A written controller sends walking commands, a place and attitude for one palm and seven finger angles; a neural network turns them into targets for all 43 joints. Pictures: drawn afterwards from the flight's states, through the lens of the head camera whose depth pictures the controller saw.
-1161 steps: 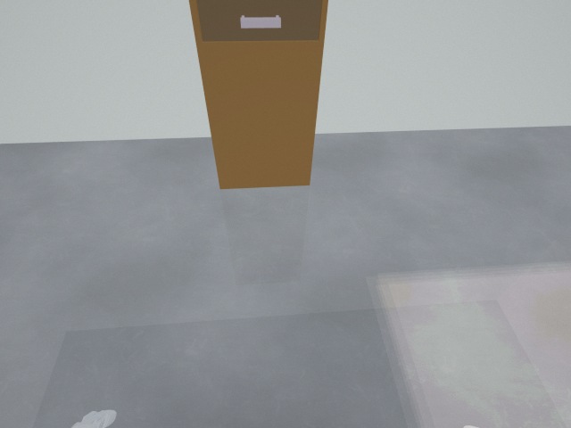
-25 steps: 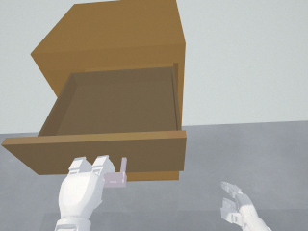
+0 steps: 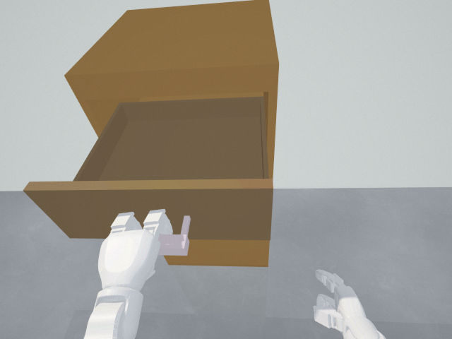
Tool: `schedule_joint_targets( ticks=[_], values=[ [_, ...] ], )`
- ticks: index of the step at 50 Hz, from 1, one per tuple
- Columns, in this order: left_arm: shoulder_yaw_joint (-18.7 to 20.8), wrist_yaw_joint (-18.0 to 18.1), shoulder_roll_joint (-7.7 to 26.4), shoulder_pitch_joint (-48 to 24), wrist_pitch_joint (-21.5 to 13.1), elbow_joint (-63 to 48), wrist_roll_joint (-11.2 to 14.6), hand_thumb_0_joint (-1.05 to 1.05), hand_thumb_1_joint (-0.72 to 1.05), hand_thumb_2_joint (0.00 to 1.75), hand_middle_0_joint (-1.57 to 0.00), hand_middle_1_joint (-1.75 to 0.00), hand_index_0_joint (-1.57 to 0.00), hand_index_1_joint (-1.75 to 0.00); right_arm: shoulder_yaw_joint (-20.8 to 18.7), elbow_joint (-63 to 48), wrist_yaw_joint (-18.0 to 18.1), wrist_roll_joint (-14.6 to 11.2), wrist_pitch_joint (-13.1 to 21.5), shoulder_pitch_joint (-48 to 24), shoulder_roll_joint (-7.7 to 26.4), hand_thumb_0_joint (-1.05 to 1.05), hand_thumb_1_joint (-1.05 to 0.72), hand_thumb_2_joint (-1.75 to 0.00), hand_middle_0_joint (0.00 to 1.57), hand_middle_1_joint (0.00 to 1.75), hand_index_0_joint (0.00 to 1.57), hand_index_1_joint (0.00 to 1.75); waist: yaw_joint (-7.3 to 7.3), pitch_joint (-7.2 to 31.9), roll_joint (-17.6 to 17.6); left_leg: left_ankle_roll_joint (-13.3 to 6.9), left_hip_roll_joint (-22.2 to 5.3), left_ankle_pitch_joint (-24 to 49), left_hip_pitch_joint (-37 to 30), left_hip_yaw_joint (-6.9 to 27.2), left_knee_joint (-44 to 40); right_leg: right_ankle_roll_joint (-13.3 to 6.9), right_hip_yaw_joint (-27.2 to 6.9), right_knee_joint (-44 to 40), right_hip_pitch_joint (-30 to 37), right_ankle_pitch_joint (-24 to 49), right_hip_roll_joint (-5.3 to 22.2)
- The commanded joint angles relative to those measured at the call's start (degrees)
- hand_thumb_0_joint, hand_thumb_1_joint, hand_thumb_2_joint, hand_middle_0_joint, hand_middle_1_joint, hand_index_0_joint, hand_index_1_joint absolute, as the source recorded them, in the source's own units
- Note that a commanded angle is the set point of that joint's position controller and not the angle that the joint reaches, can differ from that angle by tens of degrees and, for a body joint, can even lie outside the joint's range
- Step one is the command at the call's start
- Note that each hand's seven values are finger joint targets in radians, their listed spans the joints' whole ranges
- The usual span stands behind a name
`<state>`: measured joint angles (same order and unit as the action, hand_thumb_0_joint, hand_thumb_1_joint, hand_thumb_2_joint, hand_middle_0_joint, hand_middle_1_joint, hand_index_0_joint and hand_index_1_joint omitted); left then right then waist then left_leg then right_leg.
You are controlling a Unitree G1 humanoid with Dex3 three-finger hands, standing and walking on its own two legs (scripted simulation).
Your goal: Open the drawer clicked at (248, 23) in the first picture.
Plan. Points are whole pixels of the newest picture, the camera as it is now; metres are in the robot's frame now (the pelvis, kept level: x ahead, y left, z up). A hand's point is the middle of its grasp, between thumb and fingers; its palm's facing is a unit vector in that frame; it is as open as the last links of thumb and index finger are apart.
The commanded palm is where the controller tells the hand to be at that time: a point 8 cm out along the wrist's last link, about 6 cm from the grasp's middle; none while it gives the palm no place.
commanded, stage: open the thumb to release the handle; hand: left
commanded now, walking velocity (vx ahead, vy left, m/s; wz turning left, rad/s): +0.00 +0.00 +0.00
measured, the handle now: (151, 232) +0.27 +0.18 +0.07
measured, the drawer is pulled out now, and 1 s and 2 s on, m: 0.27 0.27 0.27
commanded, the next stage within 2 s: lift the hand off the handle in 0.50 s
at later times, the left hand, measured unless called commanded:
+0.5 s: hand (141, 261) +0.22 +0.19 +0.05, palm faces +0.07 -0.10 -0.99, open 12.1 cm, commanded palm +0.20 +0.21 +0.10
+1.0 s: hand (142, 257) +0.23 +0.19 +0.05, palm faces +0.06 -0.12 -0.99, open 13.5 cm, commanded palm +0.21 +0.19 +0.12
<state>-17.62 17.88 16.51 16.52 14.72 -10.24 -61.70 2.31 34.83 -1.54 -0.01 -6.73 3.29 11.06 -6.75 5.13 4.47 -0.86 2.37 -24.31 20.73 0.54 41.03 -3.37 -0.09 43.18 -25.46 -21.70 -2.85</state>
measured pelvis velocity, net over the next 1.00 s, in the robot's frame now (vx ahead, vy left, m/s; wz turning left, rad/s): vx -0.02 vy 0.01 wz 0.01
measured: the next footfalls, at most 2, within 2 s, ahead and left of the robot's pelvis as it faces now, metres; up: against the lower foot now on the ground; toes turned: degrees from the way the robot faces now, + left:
none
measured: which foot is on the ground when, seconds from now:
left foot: down 0.00-1.00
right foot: down 0.00-1.00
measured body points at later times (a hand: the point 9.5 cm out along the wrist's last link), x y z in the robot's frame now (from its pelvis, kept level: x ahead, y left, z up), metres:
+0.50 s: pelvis -0.02 -0.01 +0.01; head -0.01 -0.05 +0.46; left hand +0.21 +0.19 +0.10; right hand +0.17 -0.24 -0.10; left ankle -0.03 +0.12 -0.71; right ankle +0.00 -0.08 -0.71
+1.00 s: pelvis -0.02 +0.01 +0.01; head -0.02 -0.03 +0.46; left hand +0.22 +0.19 +0.10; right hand +0.23 -0.18 -0.07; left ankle -0.03 +0.12 -0.71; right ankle +0.00 -0.08 -0.71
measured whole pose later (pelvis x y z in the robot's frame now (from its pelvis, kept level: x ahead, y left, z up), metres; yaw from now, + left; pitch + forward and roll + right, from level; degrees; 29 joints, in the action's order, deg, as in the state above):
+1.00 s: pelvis -0.02 +0.01 +0.01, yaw +0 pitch +2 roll +1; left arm -17.7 15.9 17.0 7.9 11.5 -1.2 -60.7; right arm 1.3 36.5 1.7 -0.2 -5.9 1.4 11.8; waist -7.1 3.1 3.9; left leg -1.2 2.7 -19.4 16.4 1.0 34.2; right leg -3.0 0.0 35.7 -20.6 -16.8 -2.4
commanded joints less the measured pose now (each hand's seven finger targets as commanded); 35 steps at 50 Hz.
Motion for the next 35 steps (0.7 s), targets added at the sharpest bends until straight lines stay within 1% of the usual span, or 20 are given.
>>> schedule_joint_targets(
  ticks=[1,2,3,4,5,7,9,10,11,12,14,17,19,20,23,29,30,31,34,35],
  values=[
    [15.27,0.98,14.47,-12.96,-0.85,-5.18,0.38,0.00,0.83,0.87,-0.40,-1.34,-0.40,-1.34,-0.94,-9.31,3.07,0.08,2.11,-11.11,5.26,0.00,-0.90,-0.90,0.20,0.30,0.20,0.30,0.20,4.39,-7.54,-0.84,0.70,10.78,4.01,-0.79,-7.77,2.00,-7.66,-10.98,11.54,11.80,1.96],
    [14.60,0.89,12.94,-12.86,-1.25,-4.64,0.65,0.00,0.76,0.84,-0.39,-1.34,-0.39,-1.34,-1.06,-9.51,3.26,-0.08,2.47,-10.66,4.88,0.00,-0.90,-0.90,0.20,0.30,0.20,0.30,0.79,3.68,-8.04,-0.94,0.68,9.54,4.08,-0.93,-7.95,2.09,-8.06,-12.39,10.89,8.55,2.32],
    [14.47,0.83,12.25,-12.31,-1.88,-4.00,1.09,0.00,0.69,0.81,-0.38,-1.33,-0.38,-1.33,-1.37,-9.15,3.48,-0.31,2.63,-10.71,4.98,0.00,-0.90,-0.90,0.20,0.30,0.20,0.30,0.86,2.07,-5.80,-0.84,0.79,9.00,3.76,-0.91,-8.46,1.76,-8.37,-13.43,10.15,6.82,2.12],
    [16.08,0.76,13.73,-12.42,-2.11,-4.40,1.68,0.00,0.62,0.78,-0.38,-1.32,-0.38,-1.32,-1.64,-9.23,3.66,-0.46,2.59,-10.49,5.46,0.00,-0.90,-0.90,0.20,0.30,0.20,0.30,0.58,3.53,-4.06,-0.74,0.64,8.84,2.95,-0.95,-9.01,1.49,-8.95,-14.22,11.44,5.66,2.19],
    [15.37,0.55,12.59,-11.40,-2.36,-4.74,2.29,0.00,0.55,0.75,-0.38,-1.31,-0.38,-1.31,-1.73,-9.72,3.79,-0.43,3.00,-10.34,5.25,0.00,-0.90,-0.90,0.20,0.30,0.20,0.30,0.25,4.76,-3.64,-0.82,0.92,9.06,3.01,-1.14,-9.04,1.77,-9.48,-14.54,12.79,5.64,2.65],
    [17.38,0.51,13.75,-9.05,-3.49,-4.57,3.84,0.00,0.41,0.69,-0.36,-1.30,-0.36,-1.30,-2.25,-9.32,4.21,-0.56,3.25,-10.01,5.50,0.00,-0.90,-0.90,0.20,0.30,0.20,0.30,0.39,5.24,-4.56,-0.60,1.09,9.10,3.37,-1.04,-9.22,2.12,-11.14,-15.44,14.15,6.74,2.94],
    [18.72,0.70,14.55,-9.36,-4.00,-3.76,4.23,0.00,0.27,0.63,-0.35,-1.28,-0.35,-1.28,-2.52,-9.26,4.31,-0.80,3.36,-9.91,5.88,0.00,-0.90,-0.90,0.20,0.30,0.20,0.30,0.66,4.42,-5.16,-0.45,1.01,7.83,3.54,-1.33,-9.39,1.99,-12.05,-17.25,13.30,2.20,3.14],
    [16.75,0.76,12.50,-10.16,-4.43,-2.63,4.05,0.00,0.20,0.60,-0.35,-1.27,-0.35,-1.27,-2.49,-9.25,4.49,-0.62,3.71,-9.66,5.87,0.00,-0.90,-0.90,0.20,0.30,0.20,0.30,0.90,3.70,-6.62,-0.59,1.22,7.03,4.00,-1.39,-9.38,2.07,-11.90,-17.71,12.77,0.28,3.27],
    [18.04,1.03,13.73,-11.74,-4.99,-2.31,3.90,0.00,0.13,0.57,-0.35,-1.27,-0.35,-1.27,-2.92,-8.97,4.62,-0.81,3.82,-9.58,6.15,0.00,-0.90,-0.90,0.20,0.30,0.20,0.30,1.24,2.63,-6.63,-0.56,1.14,6.26,4.47,-1.43,-9.51,1.87,-12.46,-18.64,11.69,-2.31,3.38],
    [17.15,1.34,12.63,-11.65,-5.47,-1.13,3.27,0.00,0.06,0.54,-0.34,-1.26,-0.34,-1.26,-3.07,-8.82,4.66,-0.60,4.09,-9.43,6.23,0.00,-0.90,-0.90,0.20,0.30,0.20,0.30,0.97,2.70,-5.60,-0.50,1.41,6.17,4.43,-1.45,-9.59,1.62,-12.40,-18.68,11.31,-3.07,3.13],
    [18.43,2.16,13.75,-11.80,-6.12,-2.24,2.89,0.00,-0.08,0.48,-0.33,-1.24,-0.33,-1.24,-3.57,-9.10,4.62,-0.59,4.51,-9.02,6.58,0.00,-0.90,-0.90,0.20,0.30,0.20,0.30,0.59,5.56,-5.41,-0.50,1.45,6.85,3.45,-1.60,-9.63,1.46,-12.25,-18.54,12.44,-2.65,3.30],
    [17.50,2.67,12.66,-12.51,-6.34,0.53,3.04,0.00,-0.29,0.39,-0.32,-1.22,-0.32,-1.22,-3.96,-8.48,5.02,-0.79,5.01,-8.87,6.65,0.00,-0.90,-0.90,0.20,0.30,0.20,0.30,0.84,4.94,-7.62,-0.62,1.64,6.78,4.26,-1.46,-9.55,1.61,-12.61,-18.57,12.46,-1.71,3.42],
    [19.36,3.15,14.53,-13.62,-6.49,0.56,2.82,0.00,-0.43,0.33,-0.30,-1.21,-0.30,-1.21,-4.29,-8.13,5.13,-0.81,5.15,-8.40,7.07,0.00,-0.90,-0.90,0.20,0.30,0.20,0.30,0.61,6.54,-7.57,-0.55,1.65,7.17,3.60,-1.46,-9.86,1.53,-12.50,-18.51,13.18,-1.39,3.33],
    [18.25,3.26,13.24,-12.32,-6.42,0.82,2.87,0.00,-0.50,0.30,-0.30,-1.20,-0.30,-1.20,-4.25,-8.18,5.22,-0.79,5.33,-8.39,6.91,0.00,-0.90,-0.90,0.20,0.30,0.20,0.30,0.28,7.37,-8.06,-0.67,1.72,7.61,3.71,-1.52,-9.85,1.67,-12.14,-17.89,14.00,0.31,3.45],
    [16.85,3.45,11.70,-13.48,-5.94,1.00,2.96,0.00,-0.50,0.30,-0.30,-1.20,-0.30,-1.20,-4.33,-7.69,5.17,-1.11,5.41,-8.53,6.94,0.00,-0.90,-0.90,0.20,0.30,0.20,0.30,0.85,6.57,-8.18,-0.67,1.60,8.62,3.38,-1.51,-10.42,1.75,-10.17,-17.11,13.10,3.34,3.12],
    [16.92,3.67,12.38,-15.13,-4.62,1.65,2.01,0.00,-0.50,0.30,-0.30,-1.20,-0.30,-1.20,-4.14,-7.04,5.33,-1.15,5.28,-8.97,7.00,0.00,-0.90,-0.90,0.20,0.30,0.20,0.30,0.76,7.43,-7.50,-0.67,1.40,10.46,1.37,-1.52,-10.96,1.58,-8.28,-16.24,13.19,6.72,2.31],
    [6.25,2.97,2.91,-16.58,-4.32,-2.68,2.42,0.00,-0.50,0.30,-0.30,-1.20,-0.30,-1.20,-3.77,-8.04,4.45,-0.92,5.64,-9.41,6.29,0.00,-0.90,-0.90,0.20,0.30,0.20,0.30,1.97,8.13,-6.70,-0.92,1.46,11.84,-0.52,-1.23,-10.76,1.82,-6.88,-15.90,12.72,8.55,2.82],
    [9.96,3.06,6.66,-17.56,-4.39,-1.99,2.90,0.00,-0.50,0.30,-0.30,-1.20,-0.30,-1.20,-4.42,-7.12,4.35,-1.25,5.68,-8.61,6.42,0.00,-0.90,-0.90,0.20,0.30,0.20,0.30,2.43,8.06,-8.52,-0.89,0.93,12.32,-1.10,-1.12,-11.00,1.71,-6.05,-15.64,12.34,8.52,2.33],
    [10.70,2.85,8.42,-18.97,-3.31,-1.63,1.25,0.00,-0.50,0.30,-0.30,-1.20,-0.30,-1.20,-3.79,-7.13,4.33,-0.78,5.22,-9.34,6.76,0.00,-0.90,-0.90,0.20,0.30,0.20,0.30,1.81,8.54,-7.45,-0.80,1.06,13.26,-1.60,-1.10,-10.70,1.61,-5.70,-15.02,12.35,10.68,2.10],
    [9.66,2.53,7.20,-18.85,-3.01,-0.14,0.85,0.00,-0.50,0.30,-0.30,-1.20,-0.30,-1.20,-3.54,-6.94,4.22,-0.69,5.08,-9.18,6.25,0.00,-0.90,-0.90,0.20,0.30,0.20,0.30,1.77,7.96,-9.15,-0.94,1.10,12.91,-1.20,-1.19,-10.90,1.76,-5.18,-15.08,12.34,9.96,2.21]
  ],
)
